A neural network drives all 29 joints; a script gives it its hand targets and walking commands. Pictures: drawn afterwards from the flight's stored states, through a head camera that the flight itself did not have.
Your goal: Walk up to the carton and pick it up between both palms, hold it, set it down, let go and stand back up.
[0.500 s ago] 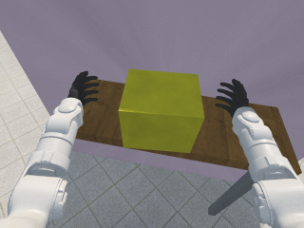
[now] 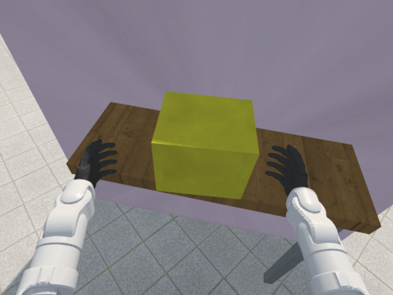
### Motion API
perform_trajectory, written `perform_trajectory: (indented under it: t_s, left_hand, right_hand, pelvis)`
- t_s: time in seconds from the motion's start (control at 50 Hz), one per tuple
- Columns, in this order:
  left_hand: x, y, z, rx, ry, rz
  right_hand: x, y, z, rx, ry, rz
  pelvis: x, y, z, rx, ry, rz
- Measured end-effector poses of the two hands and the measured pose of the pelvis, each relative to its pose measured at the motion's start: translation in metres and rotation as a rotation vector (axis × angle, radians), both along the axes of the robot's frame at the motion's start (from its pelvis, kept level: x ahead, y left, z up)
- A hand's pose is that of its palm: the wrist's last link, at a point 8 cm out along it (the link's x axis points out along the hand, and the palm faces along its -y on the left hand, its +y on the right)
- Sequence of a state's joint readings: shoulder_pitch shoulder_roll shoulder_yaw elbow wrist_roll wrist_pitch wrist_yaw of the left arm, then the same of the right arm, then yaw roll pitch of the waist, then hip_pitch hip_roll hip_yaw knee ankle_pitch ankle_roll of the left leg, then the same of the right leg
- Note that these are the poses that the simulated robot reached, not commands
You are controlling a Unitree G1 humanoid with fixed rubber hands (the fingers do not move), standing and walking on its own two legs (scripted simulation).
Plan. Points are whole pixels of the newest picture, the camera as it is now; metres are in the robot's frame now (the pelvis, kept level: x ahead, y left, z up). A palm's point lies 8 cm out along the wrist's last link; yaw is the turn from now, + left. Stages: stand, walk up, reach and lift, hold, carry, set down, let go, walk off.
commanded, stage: set down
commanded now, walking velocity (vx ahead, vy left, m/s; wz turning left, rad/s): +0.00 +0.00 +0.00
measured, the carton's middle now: (203, 145) +0.45 +0.00 +0.05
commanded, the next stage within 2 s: let go in 1.54 s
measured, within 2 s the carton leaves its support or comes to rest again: neither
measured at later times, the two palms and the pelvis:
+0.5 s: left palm (86, 223) +0.25 +0.23 +0.02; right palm (303, 233) +0.25 -0.20 +0.03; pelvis +0.01 +0.01 +0.00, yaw -2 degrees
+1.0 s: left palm (81, 257) +0.20 +0.24 -0.03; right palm (299, 265) +0.20 -0.20 -0.02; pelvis +0.03 +0.01 +0.00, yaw -1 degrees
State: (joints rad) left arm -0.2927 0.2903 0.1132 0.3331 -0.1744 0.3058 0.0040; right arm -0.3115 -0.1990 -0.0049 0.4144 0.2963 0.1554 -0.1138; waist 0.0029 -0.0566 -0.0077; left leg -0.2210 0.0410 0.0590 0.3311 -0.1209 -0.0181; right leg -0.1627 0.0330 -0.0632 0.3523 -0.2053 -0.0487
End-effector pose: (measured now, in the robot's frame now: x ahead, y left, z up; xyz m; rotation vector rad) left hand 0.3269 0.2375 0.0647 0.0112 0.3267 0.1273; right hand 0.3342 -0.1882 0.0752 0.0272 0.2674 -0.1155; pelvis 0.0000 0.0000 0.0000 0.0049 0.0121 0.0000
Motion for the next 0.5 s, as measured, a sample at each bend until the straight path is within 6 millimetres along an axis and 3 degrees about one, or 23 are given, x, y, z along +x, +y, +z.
perform_trajectory:
  t_s: [0.14, 0.26, 0.4, 0.5]
  left_hand:
    - [-0.022, -0.003, -0.001, 0.004, -0.032, -0.024]
    - [-0.043, -0.007, -0.004, 0.016, -0.024, -0.044]
    - [-0.069, -0.007, -0.031, 0.005, 0.053, -0.021]
    - [-0.075, -0.009, -0.045, 0.002, 0.096, -0.01]
  right_hand:
    - [-0.021, 0.004, -0.008, 0.013, -0.02, -0.004]
    - [-0.052, -0.004, -0.022, 0.009, -0.002, -0.033]
    - [-0.084, -0.012, -0.039, -0.02, 0.051, -0.033]
    - [-0.086, -0.013, -0.044, -0.036, 0.083, -0.019]
  pelvis:
    - [0.003, 0.005, 0.001, -0.003, -0.009, 0.002]
    - [0.007, 0.009, 0.002, -0.002, -0.042, -0.009]
    - [0.009, 0.01, 0.002, 0.003, -0.055, -0.021]
    - [0.006, 0.007, 0.001, 0.007, -0.046, -0.026]
